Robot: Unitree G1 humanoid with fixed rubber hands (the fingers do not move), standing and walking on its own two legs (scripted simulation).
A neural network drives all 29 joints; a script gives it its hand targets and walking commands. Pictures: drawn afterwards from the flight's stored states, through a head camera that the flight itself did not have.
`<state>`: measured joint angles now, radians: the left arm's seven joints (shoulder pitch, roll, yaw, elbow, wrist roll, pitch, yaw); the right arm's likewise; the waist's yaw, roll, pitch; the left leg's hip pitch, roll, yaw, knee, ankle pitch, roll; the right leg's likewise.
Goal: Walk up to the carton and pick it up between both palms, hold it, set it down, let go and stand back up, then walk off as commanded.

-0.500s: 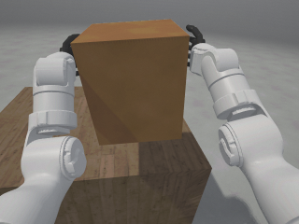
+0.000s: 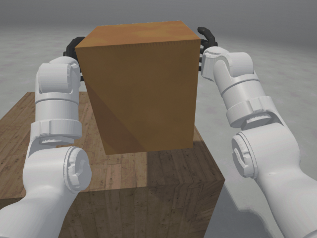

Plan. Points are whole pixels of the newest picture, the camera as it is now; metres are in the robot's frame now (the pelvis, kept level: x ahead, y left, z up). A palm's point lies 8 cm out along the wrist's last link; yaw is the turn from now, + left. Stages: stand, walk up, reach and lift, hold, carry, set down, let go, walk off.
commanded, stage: hold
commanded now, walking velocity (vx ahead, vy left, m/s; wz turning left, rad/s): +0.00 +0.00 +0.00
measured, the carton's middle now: (144, 86) +0.38 +0.01 +0.29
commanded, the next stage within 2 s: set down in 1.70 s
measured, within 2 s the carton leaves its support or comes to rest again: neither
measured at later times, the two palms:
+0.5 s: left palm (72, 67) +0.37 +0.16 +0.34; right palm (210, 58) +0.35 -0.14 +0.37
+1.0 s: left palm (70, 67) +0.36 +0.17 +0.34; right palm (208, 57) +0.35 -0.13 +0.37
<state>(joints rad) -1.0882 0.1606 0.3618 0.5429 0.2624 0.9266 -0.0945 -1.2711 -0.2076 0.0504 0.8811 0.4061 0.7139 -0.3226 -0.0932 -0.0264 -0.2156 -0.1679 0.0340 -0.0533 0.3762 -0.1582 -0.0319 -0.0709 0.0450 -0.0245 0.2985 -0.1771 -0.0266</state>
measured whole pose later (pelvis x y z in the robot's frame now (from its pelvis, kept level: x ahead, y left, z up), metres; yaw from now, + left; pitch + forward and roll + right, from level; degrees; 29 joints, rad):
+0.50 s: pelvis +0.00 +0.00 +0.00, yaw +0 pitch -3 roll -1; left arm -1.10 0.16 0.38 0.56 0.28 0.93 -0.11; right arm -1.28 -0.20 0.05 0.89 0.40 0.73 -0.33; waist -0.09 -0.02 -0.21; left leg -0.16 0.03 -0.06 0.37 -0.16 -0.03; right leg -0.06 0.05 -0.01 0.30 -0.18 -0.02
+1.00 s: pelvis +0.00 +0.00 +0.00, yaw +0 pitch -3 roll -1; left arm -1.10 0.17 0.37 0.57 0.27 0.92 -0.10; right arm -1.29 -0.21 0.05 0.91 0.40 0.72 -0.32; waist -0.09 -0.03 -0.22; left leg -0.17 0.03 -0.06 0.37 -0.15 -0.03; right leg -0.07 0.05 -0.01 0.30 -0.18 -0.03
